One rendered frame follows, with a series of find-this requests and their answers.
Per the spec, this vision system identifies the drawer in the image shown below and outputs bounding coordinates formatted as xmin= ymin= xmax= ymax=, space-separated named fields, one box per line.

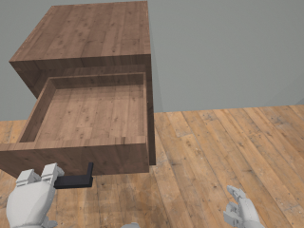
xmin=0 ymin=72 xmax=149 ymax=179

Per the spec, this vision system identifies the left robot hand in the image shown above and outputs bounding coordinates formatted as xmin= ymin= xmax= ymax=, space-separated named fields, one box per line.
xmin=6 ymin=162 xmax=65 ymax=228

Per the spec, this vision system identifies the handle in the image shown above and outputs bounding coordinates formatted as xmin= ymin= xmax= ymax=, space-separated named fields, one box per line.
xmin=53 ymin=161 xmax=94 ymax=189

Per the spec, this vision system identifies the cabinet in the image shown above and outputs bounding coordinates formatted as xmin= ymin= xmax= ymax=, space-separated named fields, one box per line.
xmin=9 ymin=0 xmax=157 ymax=166

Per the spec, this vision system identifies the right robot hand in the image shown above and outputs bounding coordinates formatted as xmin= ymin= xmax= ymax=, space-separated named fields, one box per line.
xmin=223 ymin=185 xmax=260 ymax=228

